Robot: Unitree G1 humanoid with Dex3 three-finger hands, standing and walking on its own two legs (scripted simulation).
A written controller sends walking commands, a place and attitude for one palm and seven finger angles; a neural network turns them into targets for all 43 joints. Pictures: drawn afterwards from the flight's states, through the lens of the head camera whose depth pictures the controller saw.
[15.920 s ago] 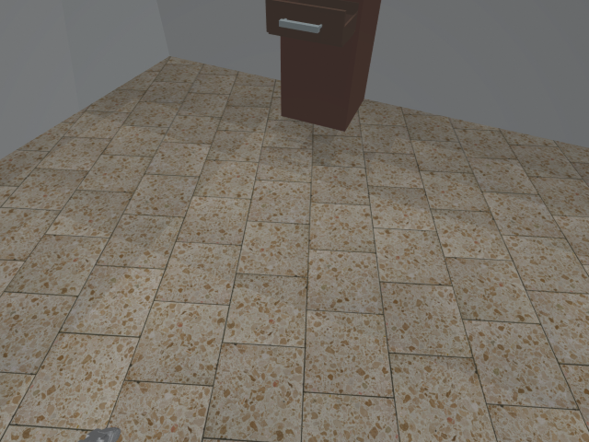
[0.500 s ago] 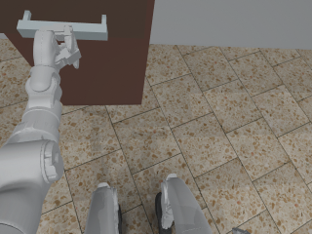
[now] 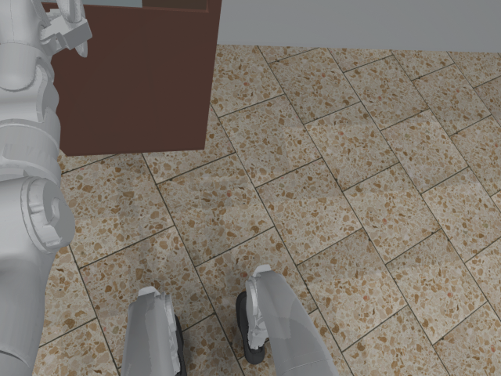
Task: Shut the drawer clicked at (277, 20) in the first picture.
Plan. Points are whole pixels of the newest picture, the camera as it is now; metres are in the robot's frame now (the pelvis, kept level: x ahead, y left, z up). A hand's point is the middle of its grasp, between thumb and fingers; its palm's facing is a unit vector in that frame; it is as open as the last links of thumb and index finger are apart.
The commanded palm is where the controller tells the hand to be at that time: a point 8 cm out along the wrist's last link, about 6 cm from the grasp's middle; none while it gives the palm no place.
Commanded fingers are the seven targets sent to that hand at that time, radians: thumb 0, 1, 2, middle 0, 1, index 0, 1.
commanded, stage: push the drawer shut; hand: left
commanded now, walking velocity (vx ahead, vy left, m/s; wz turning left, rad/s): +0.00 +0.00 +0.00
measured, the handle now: out of the picture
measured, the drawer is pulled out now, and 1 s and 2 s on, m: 0.00 0.00 0.00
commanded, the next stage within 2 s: pull the fist back off the drawer in 0.22 s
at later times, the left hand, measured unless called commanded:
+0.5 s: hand (74, 16) +0.60 +0.15 +0.06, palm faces -0.01 -1.00 -0.06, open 3.1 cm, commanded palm +0.62 +0.14 +0.06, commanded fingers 0.00 0.90 0.90 -1.40 -1.60 -1.40 -1.60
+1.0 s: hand (88, 28) +0.59 +0.14 +0.06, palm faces -0.03 -1.00 -0.04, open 3.0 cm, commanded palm +0.57 +0.16 +0.06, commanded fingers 0.00 0.90 0.90 -1.40 -1.60 -1.40 -1.60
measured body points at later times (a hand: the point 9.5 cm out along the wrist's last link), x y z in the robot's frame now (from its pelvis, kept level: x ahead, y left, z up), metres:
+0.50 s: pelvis -0.02 +0.00 -0.01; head +0.20 +0.06 +0.38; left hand +0.60 +0.20 +0.07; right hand -0.05 -0.25 -0.09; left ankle +0.05 +0.11 -0.57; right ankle +0.06 -0.13 -0.57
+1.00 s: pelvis +0.00 +0.00 +0.01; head +0.21 +0.03 +0.41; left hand +0.59 +0.19 +0.06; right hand -0.01 -0.25 -0.10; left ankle +0.05 +0.11 -0.57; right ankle +0.06 -0.13 -0.57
